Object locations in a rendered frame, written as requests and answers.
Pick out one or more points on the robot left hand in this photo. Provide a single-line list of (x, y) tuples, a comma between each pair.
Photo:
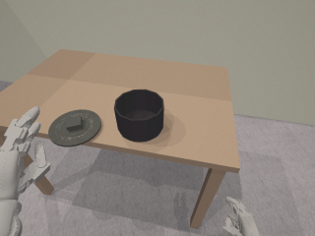
[(17, 143)]

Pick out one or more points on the robot left forearm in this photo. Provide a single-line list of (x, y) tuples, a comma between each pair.
[(10, 224)]

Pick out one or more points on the table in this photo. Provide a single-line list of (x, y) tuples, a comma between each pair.
[(198, 120)]

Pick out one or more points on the lid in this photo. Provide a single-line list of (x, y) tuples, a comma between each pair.
[(62, 137)]

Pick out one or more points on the robot right hand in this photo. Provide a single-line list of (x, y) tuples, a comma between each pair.
[(244, 224)]

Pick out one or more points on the pot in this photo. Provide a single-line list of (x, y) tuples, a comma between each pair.
[(139, 115)]

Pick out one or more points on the knob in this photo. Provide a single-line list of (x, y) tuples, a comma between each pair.
[(74, 122)]

